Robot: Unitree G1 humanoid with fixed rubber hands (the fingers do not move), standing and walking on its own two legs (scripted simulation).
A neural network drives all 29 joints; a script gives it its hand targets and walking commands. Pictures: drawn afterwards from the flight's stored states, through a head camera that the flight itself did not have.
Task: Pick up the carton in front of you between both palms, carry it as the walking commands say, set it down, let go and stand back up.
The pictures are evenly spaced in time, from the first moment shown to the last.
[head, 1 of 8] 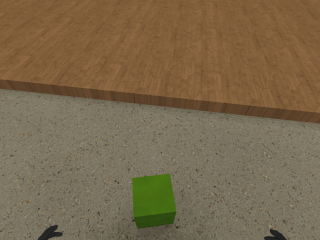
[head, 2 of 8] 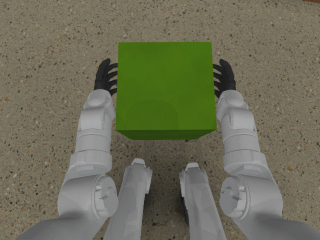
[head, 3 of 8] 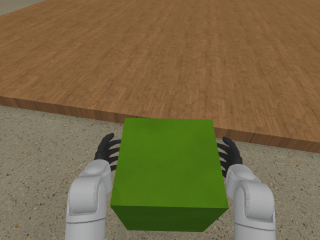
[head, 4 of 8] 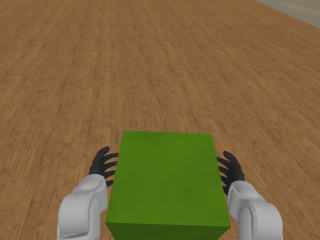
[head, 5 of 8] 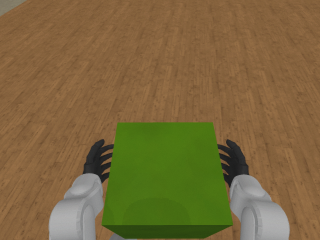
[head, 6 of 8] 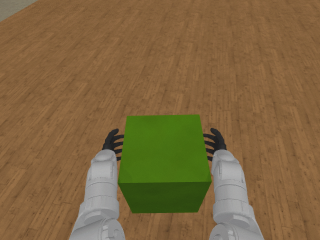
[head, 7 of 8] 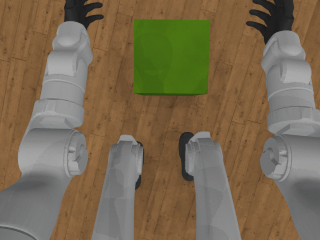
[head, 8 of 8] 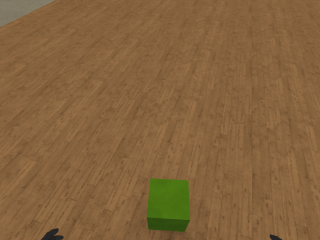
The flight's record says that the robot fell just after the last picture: no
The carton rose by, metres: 0.88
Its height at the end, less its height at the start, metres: +0.12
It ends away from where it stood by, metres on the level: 5.28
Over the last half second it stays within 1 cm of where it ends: yes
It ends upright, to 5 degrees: yes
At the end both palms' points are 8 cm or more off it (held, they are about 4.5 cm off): yes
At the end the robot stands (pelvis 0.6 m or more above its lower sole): yes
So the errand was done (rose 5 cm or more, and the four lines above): yes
